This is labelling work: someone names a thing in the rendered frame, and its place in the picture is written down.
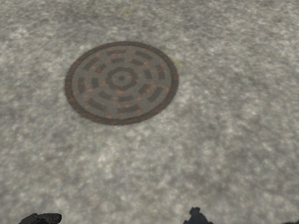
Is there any left robot hand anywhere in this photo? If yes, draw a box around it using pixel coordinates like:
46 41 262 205
19 213 62 224

